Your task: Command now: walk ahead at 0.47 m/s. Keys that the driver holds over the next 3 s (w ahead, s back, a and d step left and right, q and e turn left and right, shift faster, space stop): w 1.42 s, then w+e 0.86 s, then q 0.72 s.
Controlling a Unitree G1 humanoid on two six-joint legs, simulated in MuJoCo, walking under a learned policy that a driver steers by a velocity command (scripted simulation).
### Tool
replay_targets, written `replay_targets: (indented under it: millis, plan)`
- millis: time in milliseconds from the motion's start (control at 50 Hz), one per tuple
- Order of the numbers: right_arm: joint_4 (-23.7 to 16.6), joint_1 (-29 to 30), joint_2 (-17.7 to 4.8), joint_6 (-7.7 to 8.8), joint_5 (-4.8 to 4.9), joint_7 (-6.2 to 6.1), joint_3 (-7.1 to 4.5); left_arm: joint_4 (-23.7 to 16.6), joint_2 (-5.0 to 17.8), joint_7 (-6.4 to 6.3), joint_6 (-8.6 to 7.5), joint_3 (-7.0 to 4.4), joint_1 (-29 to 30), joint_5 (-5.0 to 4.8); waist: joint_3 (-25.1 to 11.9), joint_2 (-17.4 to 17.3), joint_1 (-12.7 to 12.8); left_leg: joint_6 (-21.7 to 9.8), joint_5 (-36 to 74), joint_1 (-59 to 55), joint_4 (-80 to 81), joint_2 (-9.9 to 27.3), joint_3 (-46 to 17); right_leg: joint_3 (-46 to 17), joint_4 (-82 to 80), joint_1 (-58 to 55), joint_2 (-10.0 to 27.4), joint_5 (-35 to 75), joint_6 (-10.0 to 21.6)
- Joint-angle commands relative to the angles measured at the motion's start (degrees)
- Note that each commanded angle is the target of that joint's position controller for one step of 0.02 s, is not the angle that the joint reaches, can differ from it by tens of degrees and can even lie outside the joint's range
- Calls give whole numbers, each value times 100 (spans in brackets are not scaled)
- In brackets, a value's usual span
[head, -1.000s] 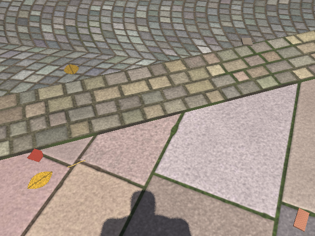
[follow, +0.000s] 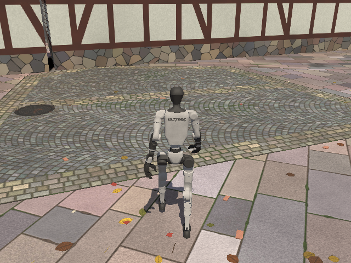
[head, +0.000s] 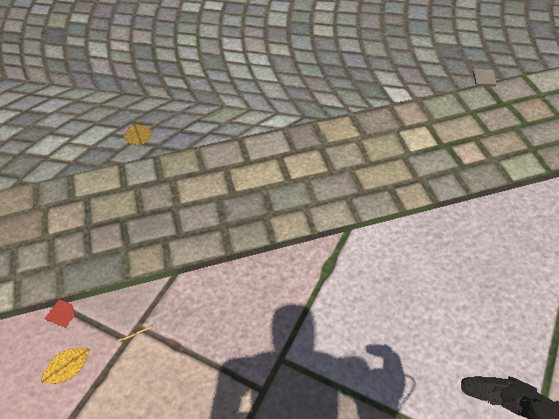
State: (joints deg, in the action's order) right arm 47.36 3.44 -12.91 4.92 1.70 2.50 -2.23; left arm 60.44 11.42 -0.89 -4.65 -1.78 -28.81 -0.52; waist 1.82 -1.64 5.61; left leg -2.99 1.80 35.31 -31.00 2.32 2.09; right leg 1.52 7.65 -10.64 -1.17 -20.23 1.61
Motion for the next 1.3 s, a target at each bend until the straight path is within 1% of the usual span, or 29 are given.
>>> replay_targets:
  millis: [20,60,80,100,120,140,180,260,340,500,560,600,620,640,660,680,700,740,840,960,1060,1120,1160,1180,1200,1220,1240,1260,1300]
  plan:
    - [-422,234,-688,133,0,42,-187,-189,1122,-44,30,-259,-6,-1,202,885,-565,-270,-410,-627,122,-281,155,-396,753,228,1619,5070,632]
    - [91,-1573,-1151,93,15,-50,-433,-302,1119,-33,111,-249,221,60,-923,957,-1458,-620,-381,-3122,79,-362,124,-159,2866,977,1277,5982,370]
    - [313,-2611,-1561,54,-112,-123,-537,-454,790,-9,88,-147,55,124,-1817,87,-1584,-1102,-934,-5190,-3,931,-1583,15,4858,2758,763,3758,174]
    - [432,-2793,-1597,56,-146,-64,-490,-399,13,66,-58,70,-592,41,-2664,-1359,-1140,-1890,-2205,-6330,972,2080,-4387,-583,6568,4382,-269,-1142,-31]
    - [440,-2464,-1079,71,-84,-58,-353,-479,667,94,-211,-91,22,-136,-1965,-882,-1282,-1573,-2571,-5777,1428,1785,-4337,-1068,7156,4982,32,-1139,110]
    - [357,-1905,-876,95,-61,-70,-285,-692,940,93,-296,-171,598,-253,-1038,-612,-1122,-1322,-2113,-4811,1567,1621,-3356,-826,7122,5242,322,-614,190]
    - [259,-1213,-622,168,-170,-26,-199,-767,907,1,-294,-242,956,-127,-416,89,-700,-1109,-878,-3161,1889,1232,-2190,-656,6533,4660,803,247,185]
    - [497,-1345,-620,222,-169,-46,-160,-864,574,-26,-33,-242,852,-66,-113,-176,-354,-1190,-650,-2163,2460,972,-1370,-581,5783,4324,1100,557,53]
    - [631,-1779,-887,178,-165,-216,-194,-1248,667,-14,-27,-253,1849,32,161,-43,-570,-1111,-305,-2329,2610,861,-984,-459,4374,4995,1113,1839,-170]
    - [959,-2699,-1059,9,-50,-281,-217,-1765,610,238,-125,-120,3321,-67,331,-71,-1033,-840,-69,-3558,2161,1073,-683,-192,2335,4883,657,2376,-38]
    - [953,-2587,-1187,-97,-55,-307,-271,-1801,859,315,-169,-193,3031,-73,84,-257,-721,-667,1087,-4026,1557,1257,-705,-93,2107,4314,456,1681,206]
    - [857,-2402,-1061,-156,-105,-307,-213,-1352,1317,269,-174,-435,1459,-51,-909,-217,47,-401,2329,-3522,-270,789,-315,69,2064,2074,250,1771,536]
    - [693,-2530,-818,-141,-243,-314,-102,-1156,1795,207,-142,-549,389,19,-1848,612,292,-197,477,-2253,-2233,363,-14,-1354,2205,272,1452,1874,917]
    - [747,-3288,-61,4,-143,-235,95,-1038,1992,271,-127,-566,279,47,-2473,2114,-168,81,-3347,-83,-3907,-668,-357,-4138,1303,-1344,2488,644,1806]
    - [784,-2839,-799,130,-1,-212,-58,-1113,1373,279,-137,-406,455,3,-2060,1327,29,-24,-3426,552,-4495,-321,-974,-4137,994,-1081,2286,67,1555]
    - [607,-2257,-1048,208,106,-198,-129,-1217,1149,255,-152,-331,960,1,-1242,1010,-36,-116,-2868,817,-4477,-41,-834,-3212,906,-286,2099,433,1300]
    - [570,-1991,-987,220,77,-240,-125,-1307,1067,257,-159,-290,1399,37,-838,477,-223,-94,-2327,568,-4223,256,-688,-2563,756,555,1893,1160,1203]
    - [577,-1980,-832,112,-45,-269,-172,-1310,839,285,-188,-225,1709,124,-501,481,-550,-39,-1812,1,-3677,558,-688,-1779,429,1526,1548,1898,1107]
    - [412,-1573,-611,-85,-126,-296,-171,-1073,1059,206,-213,-287,1347,77,-137,419,-618,197,-1047,360,-2582,670,-565,-1097,-51,1828,1416,2459,1218]
    - [65,-402,-463,-10,-118,-209,-110,-833,1139,83,-127,-289,840,11,139,473,-282,260,481,240,-635,403,-278,-475,-194,1680,1141,2237,951]
    - [-231,271,-516,62,-58,-63,-73,-558,1196,50,-3,-330,434,-33,348,497,-140,93,105,444,41,266,-272,-517,158,755,1519,2455,924]
    - [-227,-28,-731,116,-48,8,-147,-552,1312,11,78,-382,599,-48,100,655,-432,-126,-509,-213,238,57,-130,-512,708,417,1651,3620,777]
    - [213,-1468,-1129,116,-71,-39,-376,-615,1221,0,138,-337,785,-23,-774,633,-1147,-403,-445,-2288,325,-239,112,-172,2332,851,1229,4903,529]
    - [441,-2544,-1553,101,-147,-101,-499,-757,1049,-9,134,-242,711,80,-1622,14,-1459,-782,-359,-4112,139,795,-1085,71,4131,2119,864,3304,323]
    - [581,-2861,-1835,60,-132,-76,-553,-746,254,72,2,-29,-20,64,-2302,-1496,-1029,-1678,-1616,-5932,805,1991,-3827,-104,6063,4445,-245,-793,-43]
    - [533,-2750,-1298,70,-80,-72,-390,-716,829,90,-136,-147,392,-74,-2103,-947,-1257,-1472,-2242,-5784,1283,1870,-4198,-907,6752,5097,-40,-1337,73]
    - [446,-2258,-1090,92,-77,-89,-324,-911,1123,107,-224,-233,922,-215,-1301,-731,-1169,-1223,-2030,-5058,1401,1720,-3360,-810,6822,5469,249,-858,169]
    - [333,-1773,-966,106,-114,-90,-276,-979,1127,66,-248,-235,1209,-203,-854,-243,-973,-1094,-1444,-4190,1554,1530,-2709,-624,6564,5265,574,-286,175]
    - [311,-1400,-724,145,-240,-68,-203,-985,1009,20,-159,-294,1211,-72,-477,-247,-617,-1047,-654,-2998,1887,1237,-1989,-618,6068,4625,912,258,129]
